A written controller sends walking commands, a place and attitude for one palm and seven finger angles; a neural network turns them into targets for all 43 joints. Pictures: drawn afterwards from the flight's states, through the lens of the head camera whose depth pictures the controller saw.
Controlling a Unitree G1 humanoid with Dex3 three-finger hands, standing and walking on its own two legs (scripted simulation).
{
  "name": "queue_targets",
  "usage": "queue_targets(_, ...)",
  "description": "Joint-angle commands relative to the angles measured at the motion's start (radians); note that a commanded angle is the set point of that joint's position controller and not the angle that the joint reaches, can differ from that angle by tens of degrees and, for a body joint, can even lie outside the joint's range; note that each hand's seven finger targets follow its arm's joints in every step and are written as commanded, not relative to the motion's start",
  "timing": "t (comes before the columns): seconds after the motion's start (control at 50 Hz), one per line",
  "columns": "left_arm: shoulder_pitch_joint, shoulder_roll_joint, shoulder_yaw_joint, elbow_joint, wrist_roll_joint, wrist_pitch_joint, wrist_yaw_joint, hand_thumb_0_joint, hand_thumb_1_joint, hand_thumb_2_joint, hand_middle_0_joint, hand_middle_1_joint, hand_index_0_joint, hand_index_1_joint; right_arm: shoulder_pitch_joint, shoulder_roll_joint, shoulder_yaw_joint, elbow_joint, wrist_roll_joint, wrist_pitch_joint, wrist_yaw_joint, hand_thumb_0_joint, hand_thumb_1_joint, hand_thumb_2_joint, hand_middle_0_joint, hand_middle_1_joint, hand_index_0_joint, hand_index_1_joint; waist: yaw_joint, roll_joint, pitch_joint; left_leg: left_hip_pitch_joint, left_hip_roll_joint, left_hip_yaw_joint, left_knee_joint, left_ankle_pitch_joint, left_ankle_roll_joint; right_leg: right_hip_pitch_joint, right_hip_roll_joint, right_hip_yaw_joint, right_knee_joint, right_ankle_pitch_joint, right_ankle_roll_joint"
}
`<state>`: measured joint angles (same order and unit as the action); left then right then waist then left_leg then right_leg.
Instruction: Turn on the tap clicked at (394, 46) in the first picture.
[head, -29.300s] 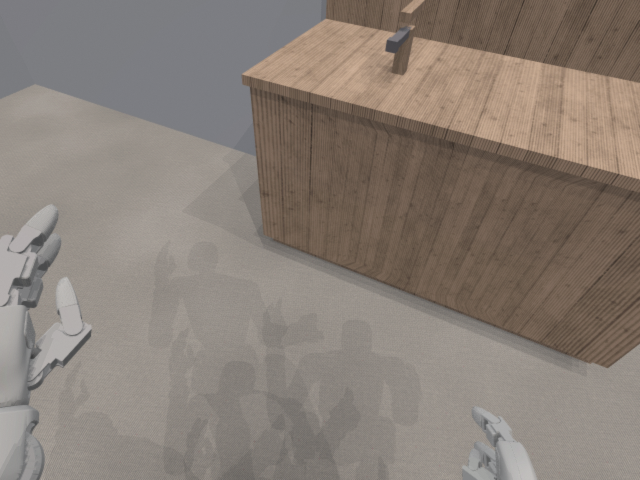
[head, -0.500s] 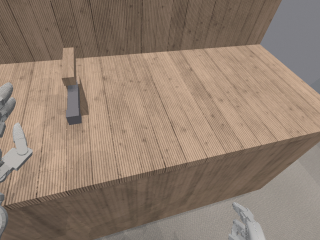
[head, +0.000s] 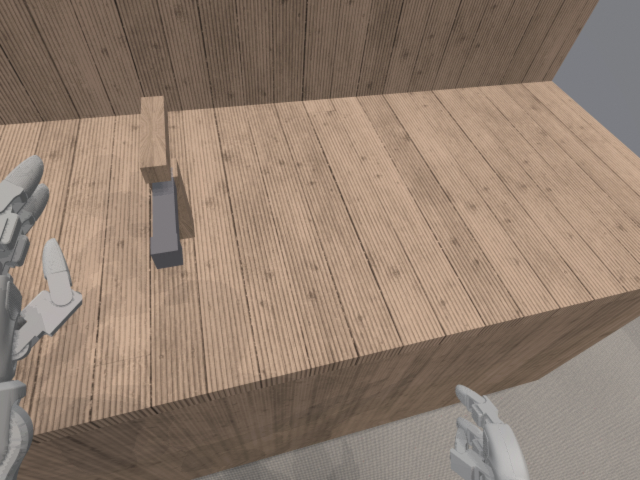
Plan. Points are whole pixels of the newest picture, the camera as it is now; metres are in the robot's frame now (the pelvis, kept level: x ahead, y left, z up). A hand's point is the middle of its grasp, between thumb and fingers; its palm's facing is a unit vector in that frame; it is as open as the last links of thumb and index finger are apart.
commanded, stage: come to a stop and stand still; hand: left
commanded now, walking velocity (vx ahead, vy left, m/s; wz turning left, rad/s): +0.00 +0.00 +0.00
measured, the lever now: (167, 251) +0.32 +0.21 +0.11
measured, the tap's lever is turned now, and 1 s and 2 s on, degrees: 0 0 0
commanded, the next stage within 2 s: look again from close up in 0.64 s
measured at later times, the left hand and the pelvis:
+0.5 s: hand (100, 313) +0.22 +0.22 +0.16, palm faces +0.38 -0.85 -0.36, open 7.5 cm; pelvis +0.00 -0.02 +0.00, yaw +0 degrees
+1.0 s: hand (100, 319) +0.21 +0.22 +0.16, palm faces +0.37 -0.86 -0.36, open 7.5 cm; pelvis +0.00 -0.02 +0.00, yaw +0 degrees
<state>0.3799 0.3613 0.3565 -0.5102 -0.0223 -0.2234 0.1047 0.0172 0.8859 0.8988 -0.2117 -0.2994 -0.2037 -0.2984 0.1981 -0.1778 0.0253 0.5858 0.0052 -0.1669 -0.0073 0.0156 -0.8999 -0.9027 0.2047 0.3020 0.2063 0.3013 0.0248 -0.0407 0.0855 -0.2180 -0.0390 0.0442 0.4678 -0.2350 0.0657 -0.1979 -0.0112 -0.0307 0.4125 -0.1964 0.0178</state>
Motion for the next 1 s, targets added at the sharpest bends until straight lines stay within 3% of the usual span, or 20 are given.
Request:
queue_targets(0.0,0.026,0.132,0.086,-0.168,-0.017,-0.051,0.008,0.000,0.900,0.900,-0.200,-0.300,-0.200,-0.300,-0.054,-0.144,-0.059,-0.153,0.010,-0.022,-0.010,0.000,-0.900,-0.900,0.200,0.300,0.200,0.300,-0.011,0.106,-0.222,0.068,0.141,-0.122,-0.075,0.423,-0.101,0.095,-0.030,0.013,0.005,0.216,-0.034)
queue_targets(0.06,0.036,0.168,0.118,-0.186,-0.024,-0.046,0.011,0.000,0.900,0.900,-0.200,-0.300,-0.200,-0.300,-0.061,-0.143,-0.065,-0.171,0.016,-0.008,-0.017,0.000,-0.900,-0.900,0.200,0.300,0.200,0.300,-0.010,0.083,-0.222,0.043,0.142,-0.118,-0.067,0.369,-0.091,0.126,-0.053,0.035,-0.009,0.258,-0.039)
queue_targets(0.08,0.034,0.182,0.135,-0.206,-0.022,-0.045,0.017,0.000,0.900,0.900,-0.200,-0.300,-0.200,-0.300,-0.083,-0.139,-0.061,-0.170,0.024,-0.005,-0.019,0.000,-0.900,-0.900,0.200,0.300,0.200,0.300,-0.010,0.087,-0.220,0.048,0.134,-0.112,-0.065,0.367,-0.088,0.121,-0.048,0.033,-0.008,0.263,-0.039)
queue_targets(0.1,0.045,0.149,0.104,-0.179,-0.030,-0.046,0.011,0.000,0.900,0.900,-0.200,-0.300,-0.200,-0.300,-0.069,-0.145,-0.058,-0.167,0.015,0.002,-0.020,0.000,-0.900,-0.900,0.200,0.300,0.200,0.300,-0.013,0.088,-0.210,0.033,0.130,-0.112,-0.074,0.341,-0.081,0.118,-0.048,0.028,-0.013,0.254,-0.039)
queue_targets(0.18,0.006,0.192,0.130,-0.244,-0.028,-0.044,0.023,0.000,0.900,0.900,-0.200,-0.300,-0.200,-0.300,-0.093,-0.141,-0.059,-0.173,0.024,-0.001,-0.029,0.000,-0.900,-0.900,0.200,0.300,0.200,0.300,-0.009,0.125,-0.217,0.039,0.128,-0.112,-0.077,0.268,-0.069,0.121,-0.056,0.054,-0.016,0.243,-0.041)
queue_targets(0.2,0.011,0.153,0.092,-0.219,-0.032,-0.046,0.018,0.000,0.900,0.900,-0.200,-0.300,-0.200,-0.300,-0.081,-0.145,-0.056,-0.169,0.014,0.002,-0.031,0.000,-0.900,-0.900,0.200,0.300,0.200,0.300,-0.012,0.122,-0.207,0.029,0.126,-0.112,-0.082,0.246,-0.060,0.114,-0.057,0.048,-0.026,0.233,-0.041)
queue_targets(0.22,0.003,0.176,0.108,-0.223,-0.032,-0.043,0.020,0.000,0.900,0.900,-0.200,-0.300,-0.200,-0.300,-0.077,-0.145,-0.062,-0.175,0.016,-0.001,-0.033,0.000,-0.900,-0.900,0.200,0.300,0.200,0.300,-0.010,0.116,-0.208,0.028,0.128,-0.118,-0.084,0.234,-0.058,0.123,-0.061,0.060,-0.028,0.240,-0.042)
queue_targets(0.3,0.009,0.147,0.085,-0.178,-0.032,-0.033,0.025,0.000,0.900,0.900,-0.200,-0.300,-0.200,-0.300,-0.081,-0.146,-0.056,-0.163,0.012,0.003,-0.037,0.000,-0.900,-0.900,0.200,0.300,0.200,0.300,-0.010,0.090,-0.189,0.016,0.122,-0.115,-0.090,0.153,-0.046,0.100,-0.064,0.069,-0.054,0.196,-0.041)
queue_targets(0.38,0.000,0.174,0.108,-0.166,-0.029,-0.022,0.031,0.000,0.900,0.900,-0.200,-0.300,-0.200,-0.300,-0.095,-0.145,-0.060,-0.161,0.022,0.006,-0.040,0.000,-0.900,-0.900,0.200,0.300,0.200,0.300,-0.009,0.080,-0.168,0.011,0.122,-0.117,-0.096,0.100,-0.042,0.081,-0.067,0.092,-0.074,0.156,-0.042)
queue_targets(0.4,-0.006,0.129,0.067,-0.150,-0.032,-0.024,0.024,0.000,0.900,0.900,-0.200,-0.300,-0.200,-0.300,-0.083,-0.150,-0.056,-0.160,0.012,0.010,-0.039,0.000,-0.900,-0.900,0.200,0.300,0.200,0.300,-0.013,0.077,-0.173,0.003,0.117,-0.121,-0.097,0.093,-0.039,0.082,-0.067,0.086,-0.077,0.144,-0.044)
queue_targets(0.44,-0.020,0.151,0.081,-0.152,-0.031,-0.019,0.025,0.000,0.900,0.900,-0.200,-0.300,-0.200,-0.300,-0.084,-0.151,-0.062,-0.167,0.016,0.009,-0.040,0.000,-0.900,-0.900,0.200,0.300,0.200,0.300,-0.012,0.072,-0.161,0.001,0.120,-0.125,-0.103,0.073,-0.040,0.076,-0.072,0.103,-0.087,0.128,-0.045)
queue_targets(0.52,-0.019,0.157,0.083,-0.164,-0.031,-0.017,0.025,0.000,0.900,0.900,-0.200,-0.300,-0.200,-0.300,-0.093,-0.149,-0.060,-0.173,0.016,0.013,-0.042,0.000,-0.900,-0.900,0.200,0.300,0.200,0.300,-0.011,0.055,-0.167,0.003,0.117,-0.126,-0.103,0.066,-0.034,0.075,-0.070,0.102,-0.095,0.112,-0.044)
queue_targets(0.58,-0.005,0.183,0.109,-0.194,-0.030,-0.015,0.031,0.000,0.900,0.900,-0.200,-0.300,-0.200,-0.300,-0.107,-0.146,-0.057,-0.168,0.022,0.011,-0.042,0.000,-0.900,-0.900,0.200,0.300,0.200,0.300,-0.009,0.092,-0.179,0.012,0.120,-0.124,-0.104,0.077,-0.034,0.081,-0.071,0.098,-0.085,0.119,-0.044)
queue_targets(0.6,0.000,0.148,0.078,-0.176,-0.034,-0.017,0.026,0.000,0.900,0.900,-0.200,-0.300,-0.200,-0.300,-0.095,-0.147,-0.053,-0.167,0.013,0.013,-0.042,0.000,-0.900,-0.900,0.200,0.300,0.200,0.300,-0.011,0.076,-0.178,0.003,0.119,-0.125,-0.108,0.071,-0.033,0.082,-0.067,0.088,-0.087,0.110,-0.043)
queue_targets(0.68,0.016,0.184,0.113,-0.200,-0.034,-0.015,0.032,0.000,0.900,0.900,-0.200,-0.300,-0.200,-0.300,-0.103,-0.144,-0.057,-0.167,0.022,0.011,-0.043,0.000,-0.900,-0.900,0.200,0.300,0.200,0.300,-0.010,0.092,-0.183,0.012,0.120,-0.124,-0.099,0.086,-0.035,0.084,-0.072,0.100,-0.088,0.130,-0.045)
queue_targets(0.7,0.021,0.155,0.088,-0.172,-0.037,-0.016,0.028,0.000,0.900,0.900,-0.200,-0.300,-0.200,-0.300,-0.091,-0.147,-0.053,-0.163,0.013,0.014,-0.043,0.000,-0.900,-0.900,0.200,0.300,0.200,0.300,-0.011,0.078,-0.181,0.003,0.119,-0.125,-0.104,0.078,-0.033,0.082,-0.069,0.092,-0.090,0.118,-0.044)
queue_targets(0.78,0.018,0.176,0.106,-0.179,-0.034,-0.012,0.031,0.000,0.900,0.900,-0.200,-0.300,-0.200,-0.300,-0.098,-0.145,-0.057,-0.163,0.023,0.012,-0.044,0.000,-0.900,-0.900,0.200,0.300,0.200,0.300,-0.011,0.097,-0.173,0.003,0.124,-0.126,-0.107,0.089,-0.036,0.085,-0.069,0.094,-0.086,0.131,-0.044)
queue_targets(0.8,0.022,0.146,0.079,-0.162,-0.035,-0.014,0.026,0.000,0.900,0.900,-0.200,-0.300,-0.200,-0.300,-0.089,-0.150,-0.057,-0.159,0.015,0.015,-0.043,0.000,-0.900,-0.900,0.200,0.300,0.200,0.300,-0.013,0.093,-0.174,0.007,0.124,-0.124,-0.107,0.088,-0.033,0.079,-0.066,0.090,-0.087,0.130,-0.044)
queue_targets(0.9,0.011,0.147,0.076,-0.159,-0.034,-0.011,0.026,0.000,0.900,0.900,-0.200,-0.300,-0.200,-0.300,-0.090,-0.150,-0.055,-0.159,0.015,0.016,-0.045,0.000,-0.900,-0.900,0.200,0.300,0.200,0.300,-0.013,0.075,-0.164,-0.003,0.128,-0.132,-0.122,0.070,-0.033,0.078,-0.063,0.083,-0.086,0.112,-0.042)
queue_targets(0.98,-0.010,0.175,0.094,-0.202,-0.028,-0.011,0.029,0.000,0.900,0.900,-0.200,-0.300,-0.200,-0.300,-0.099,-0.147,-0.057,-0.164,0.024,0.013,-0.044,0.000,-0.900,-0.900,0.200,0.300,0.200,0.300,-0.012,0.109,-0.166,0.000,0.134,-0.139,-0.132,0.066,-0.036,0.085,-0.062,0.085,-0.076,0.113,-0.044)
